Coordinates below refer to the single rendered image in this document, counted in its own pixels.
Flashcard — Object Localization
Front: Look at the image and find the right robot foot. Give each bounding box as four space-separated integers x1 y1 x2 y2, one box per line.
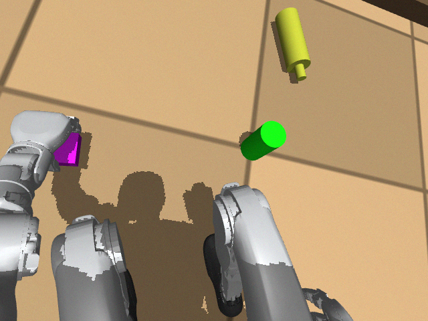
203 234 243 317

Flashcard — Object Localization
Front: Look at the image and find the left robot hand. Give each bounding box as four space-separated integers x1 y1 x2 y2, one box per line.
10 110 82 172

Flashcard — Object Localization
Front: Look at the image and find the right robot hand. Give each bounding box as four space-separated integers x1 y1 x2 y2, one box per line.
302 288 354 321

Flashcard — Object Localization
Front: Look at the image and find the left robot foot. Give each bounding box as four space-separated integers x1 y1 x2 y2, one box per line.
124 268 138 321

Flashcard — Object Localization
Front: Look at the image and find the left robot arm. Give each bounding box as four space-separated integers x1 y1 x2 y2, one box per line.
0 141 52 321

